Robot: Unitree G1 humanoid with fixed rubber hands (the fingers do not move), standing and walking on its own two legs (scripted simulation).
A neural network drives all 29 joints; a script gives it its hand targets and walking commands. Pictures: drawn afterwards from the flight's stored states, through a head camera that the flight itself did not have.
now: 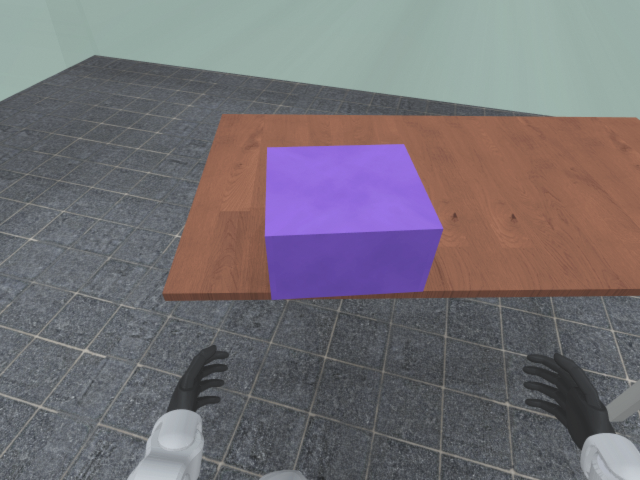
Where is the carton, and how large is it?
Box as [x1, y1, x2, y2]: [265, 144, 442, 299]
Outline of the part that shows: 403,144 267,147 265,242 271,299 422,291 442,231 442,227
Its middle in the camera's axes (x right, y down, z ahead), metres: +0.04 -0.04 +0.70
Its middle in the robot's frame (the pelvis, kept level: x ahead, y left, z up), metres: +0.54 +0.00 +0.02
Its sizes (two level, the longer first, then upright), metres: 0.261 0.242 0.147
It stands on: a table, 0.69 m high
